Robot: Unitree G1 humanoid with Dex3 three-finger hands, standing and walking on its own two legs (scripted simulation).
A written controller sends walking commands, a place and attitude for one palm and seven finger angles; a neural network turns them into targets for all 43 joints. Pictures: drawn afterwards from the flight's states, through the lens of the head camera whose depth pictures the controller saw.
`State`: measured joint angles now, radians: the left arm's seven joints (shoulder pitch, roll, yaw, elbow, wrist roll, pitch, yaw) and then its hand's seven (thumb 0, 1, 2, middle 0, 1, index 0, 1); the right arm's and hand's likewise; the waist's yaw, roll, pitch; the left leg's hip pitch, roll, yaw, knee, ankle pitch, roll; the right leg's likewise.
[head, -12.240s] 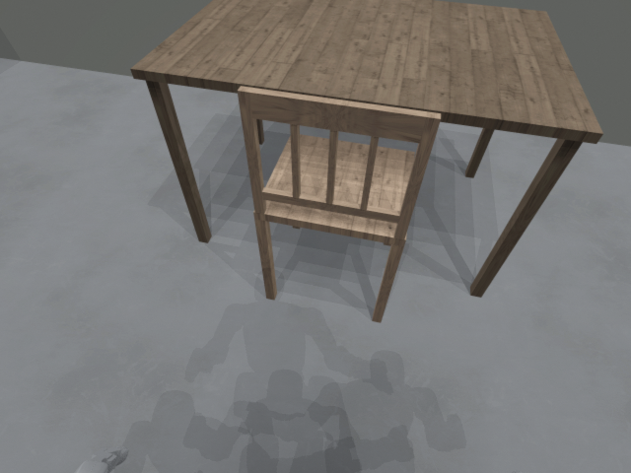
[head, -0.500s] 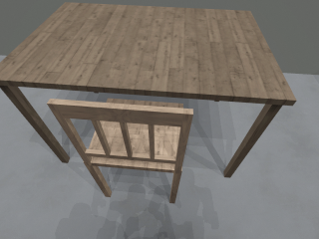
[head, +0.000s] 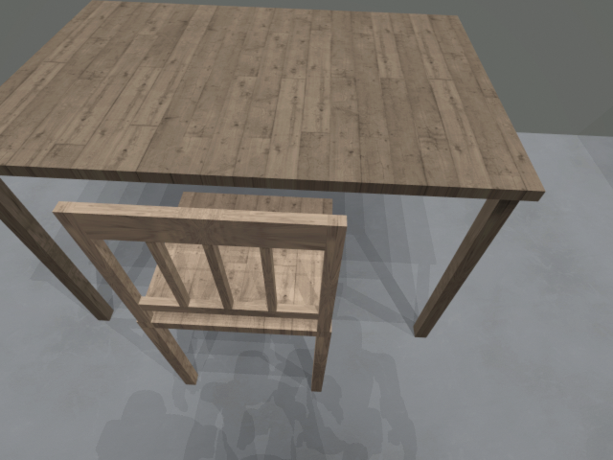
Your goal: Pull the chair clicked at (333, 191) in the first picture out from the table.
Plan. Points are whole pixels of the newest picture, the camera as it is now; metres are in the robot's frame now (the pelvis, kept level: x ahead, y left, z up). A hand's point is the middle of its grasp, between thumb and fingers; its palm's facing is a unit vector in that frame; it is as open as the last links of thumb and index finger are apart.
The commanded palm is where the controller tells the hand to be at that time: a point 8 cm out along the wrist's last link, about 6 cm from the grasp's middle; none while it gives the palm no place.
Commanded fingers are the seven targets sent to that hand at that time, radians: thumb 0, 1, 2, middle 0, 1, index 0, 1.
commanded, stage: come to a stop and stand still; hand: left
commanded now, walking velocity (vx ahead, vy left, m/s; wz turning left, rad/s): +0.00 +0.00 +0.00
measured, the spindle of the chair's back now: (220, 276) +0.42 +0.18 -0.11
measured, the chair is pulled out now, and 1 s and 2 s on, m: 0.00 0.00 0.00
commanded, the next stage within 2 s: look again from close up in 0.04 s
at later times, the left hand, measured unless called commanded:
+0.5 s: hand out of the picture -0.02 +0.17 -0.17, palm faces +0.02 -0.98 -0.22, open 7.4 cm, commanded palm none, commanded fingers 0.00 0.90 0.90 -0.20 -0.30 -0.20 -0.30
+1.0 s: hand out of the picture +0.02 +0.19 -0.14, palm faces +0.17 -0.96 -0.24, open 7.3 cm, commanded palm +0.08 +0.22 -0.07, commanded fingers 0.00 0.78 0.85 -0.19 -0.28 -0.19 -0.28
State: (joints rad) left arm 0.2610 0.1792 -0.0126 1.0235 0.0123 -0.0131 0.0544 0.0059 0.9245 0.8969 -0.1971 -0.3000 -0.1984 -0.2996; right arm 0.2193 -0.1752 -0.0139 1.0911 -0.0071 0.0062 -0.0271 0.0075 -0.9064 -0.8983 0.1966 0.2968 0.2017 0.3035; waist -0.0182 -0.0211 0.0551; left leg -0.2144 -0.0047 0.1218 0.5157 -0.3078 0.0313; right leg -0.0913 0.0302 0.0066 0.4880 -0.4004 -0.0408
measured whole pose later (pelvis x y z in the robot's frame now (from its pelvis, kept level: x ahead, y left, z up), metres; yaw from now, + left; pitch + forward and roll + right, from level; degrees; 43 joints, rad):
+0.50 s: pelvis -0.01 +0.00 +0.01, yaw +1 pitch -1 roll +1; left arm 0.30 0.15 -0.02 1.11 0.01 -0.02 0.05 0.01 0.91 0.90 -0.20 -0.30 -0.20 -0.30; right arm 0.18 -0.17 0.00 1.15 0.00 -0.01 -0.03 0.01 -0.91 -0.90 0.20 0.30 0.20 0.30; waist 0.01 -0.01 0.05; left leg -0.16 -0.02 0.12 0.41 -0.24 0.04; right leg -0.05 0.02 0.00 0.41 -0.35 -0.03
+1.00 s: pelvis -0.02 +0.00 +0.01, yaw +1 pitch +0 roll +1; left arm 0.44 0.18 0.02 0.62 -0.07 0.04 0.08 0.03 0.94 0.89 -0.20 -0.30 -0.20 -0.30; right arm 0.31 -0.16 0.01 1.02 0.02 -0.11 -0.06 0.01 -0.92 -0.90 0.20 0.30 0.20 0.30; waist 0.00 -0.02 0.05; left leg -0.22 -0.03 0.10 0.44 -0.22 0.04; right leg -0.12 0.01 -0.01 0.47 -0.35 -0.03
